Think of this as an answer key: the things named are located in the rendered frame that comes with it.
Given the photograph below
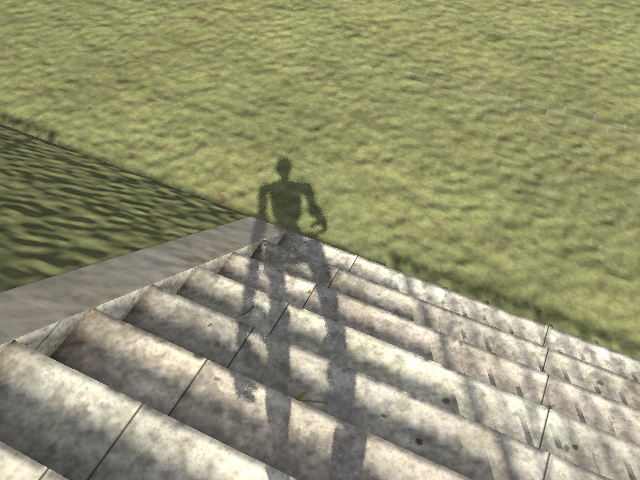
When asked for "stairs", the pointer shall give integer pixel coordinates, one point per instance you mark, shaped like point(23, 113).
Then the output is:
point(307, 362)

